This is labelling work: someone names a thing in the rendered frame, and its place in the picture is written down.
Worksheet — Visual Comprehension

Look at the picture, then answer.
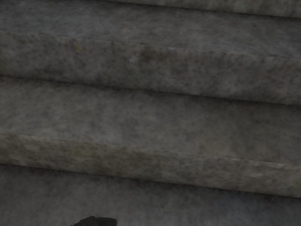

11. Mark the robot left hand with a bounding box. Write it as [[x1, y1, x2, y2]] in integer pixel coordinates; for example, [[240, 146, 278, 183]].
[[71, 216, 118, 226]]

